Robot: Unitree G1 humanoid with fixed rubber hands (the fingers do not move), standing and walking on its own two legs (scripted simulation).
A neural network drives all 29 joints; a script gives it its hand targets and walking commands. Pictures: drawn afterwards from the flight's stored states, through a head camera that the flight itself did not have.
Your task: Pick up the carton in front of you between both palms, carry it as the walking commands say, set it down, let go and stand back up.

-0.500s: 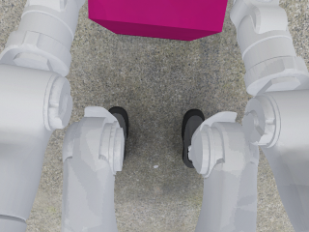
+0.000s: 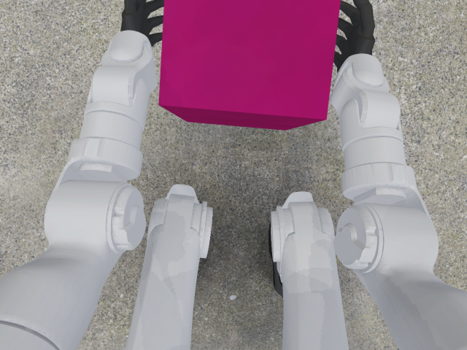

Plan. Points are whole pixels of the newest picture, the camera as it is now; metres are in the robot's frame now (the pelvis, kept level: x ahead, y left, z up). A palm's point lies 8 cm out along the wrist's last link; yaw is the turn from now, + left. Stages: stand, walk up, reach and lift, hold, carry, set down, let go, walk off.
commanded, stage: reach and lift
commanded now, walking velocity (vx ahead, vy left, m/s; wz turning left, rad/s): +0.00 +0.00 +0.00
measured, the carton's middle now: (244, 59) +0.54 +0.01 -0.16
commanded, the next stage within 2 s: none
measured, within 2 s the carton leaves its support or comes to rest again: neither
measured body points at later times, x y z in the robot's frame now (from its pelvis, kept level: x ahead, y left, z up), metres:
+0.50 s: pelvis +0.00 +0.00 +0.12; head +0.25 +0.01 +0.49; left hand +0.50 +0.16 +0.06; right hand +0.50 -0.14 +0.06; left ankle +0.10 +0.13 -0.36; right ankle +0.11 -0.14 -0.36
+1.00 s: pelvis +0.05 +0.00 +0.26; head +0.19 +0.00 +0.69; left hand +0.45 +0.16 +0.22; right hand +0.45 -0.14 +0.22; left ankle +0.10 +0.13 -0.36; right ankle +0.11 -0.14 -0.36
